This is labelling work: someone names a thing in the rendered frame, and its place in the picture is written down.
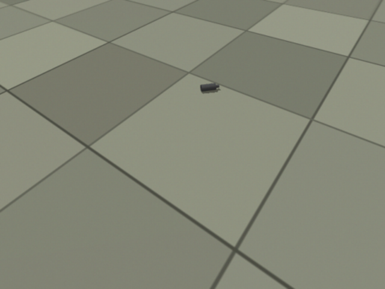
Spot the bottle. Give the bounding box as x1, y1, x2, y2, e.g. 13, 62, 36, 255
200, 83, 220, 92

